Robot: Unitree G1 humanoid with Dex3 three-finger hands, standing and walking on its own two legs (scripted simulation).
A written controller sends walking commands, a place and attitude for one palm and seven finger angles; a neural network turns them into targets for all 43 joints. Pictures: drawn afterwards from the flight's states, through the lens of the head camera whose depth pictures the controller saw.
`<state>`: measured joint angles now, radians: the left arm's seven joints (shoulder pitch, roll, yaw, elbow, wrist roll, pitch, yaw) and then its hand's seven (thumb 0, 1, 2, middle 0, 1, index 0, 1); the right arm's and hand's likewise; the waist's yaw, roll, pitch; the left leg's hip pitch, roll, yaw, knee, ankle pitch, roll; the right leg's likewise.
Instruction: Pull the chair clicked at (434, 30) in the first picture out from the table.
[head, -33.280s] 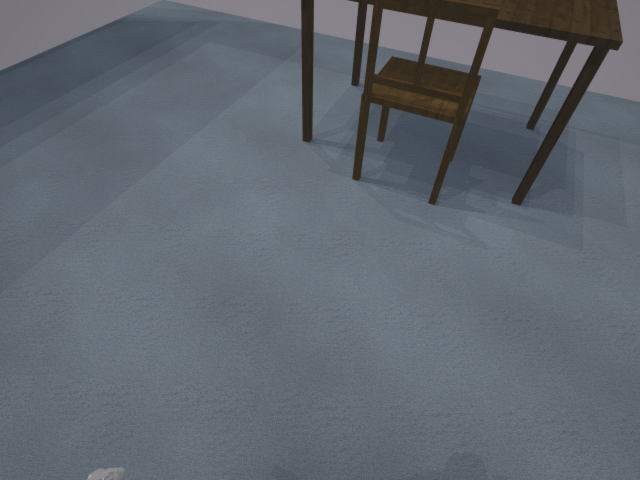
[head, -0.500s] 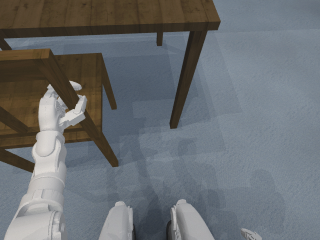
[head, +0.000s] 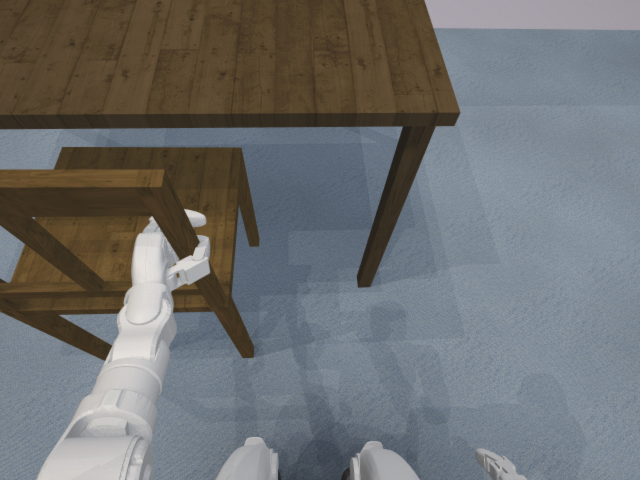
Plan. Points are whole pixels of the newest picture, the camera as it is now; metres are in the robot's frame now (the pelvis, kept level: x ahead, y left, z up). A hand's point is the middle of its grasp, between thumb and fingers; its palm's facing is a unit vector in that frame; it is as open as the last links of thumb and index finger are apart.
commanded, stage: step backward, pulling the chair out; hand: left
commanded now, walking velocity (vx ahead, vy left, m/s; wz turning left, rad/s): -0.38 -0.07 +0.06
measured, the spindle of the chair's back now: (57, 254) +0.42 +0.38 -0.06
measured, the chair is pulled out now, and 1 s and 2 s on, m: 0.02 0.16 0.16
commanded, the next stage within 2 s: none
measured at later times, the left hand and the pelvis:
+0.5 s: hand (205, 291) +0.35 +0.15 -0.03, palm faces +0.05 -0.99 -0.13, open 5.9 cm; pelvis -0.03 +0.00 +0.04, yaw -2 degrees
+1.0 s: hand (227, 359) +0.26 +0.11 -0.03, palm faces -0.03 -0.99 -0.15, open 6.0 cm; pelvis -0.08 +0.00 +0.04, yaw -1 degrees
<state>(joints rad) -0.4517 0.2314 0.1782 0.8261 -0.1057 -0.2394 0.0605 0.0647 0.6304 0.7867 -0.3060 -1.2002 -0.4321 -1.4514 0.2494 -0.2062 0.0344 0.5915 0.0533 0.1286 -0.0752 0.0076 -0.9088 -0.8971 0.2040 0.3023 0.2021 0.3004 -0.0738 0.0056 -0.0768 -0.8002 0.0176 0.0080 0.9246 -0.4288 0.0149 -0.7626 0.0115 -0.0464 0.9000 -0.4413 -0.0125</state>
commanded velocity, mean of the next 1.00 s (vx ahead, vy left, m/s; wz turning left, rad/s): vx -0.38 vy -0.04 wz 0.08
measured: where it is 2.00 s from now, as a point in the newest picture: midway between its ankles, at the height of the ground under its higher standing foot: outside the picture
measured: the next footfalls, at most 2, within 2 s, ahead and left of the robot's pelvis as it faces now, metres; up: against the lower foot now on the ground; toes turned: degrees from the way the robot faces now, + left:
none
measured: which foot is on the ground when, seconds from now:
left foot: down 0.00-1.00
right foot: down 0.00-1.00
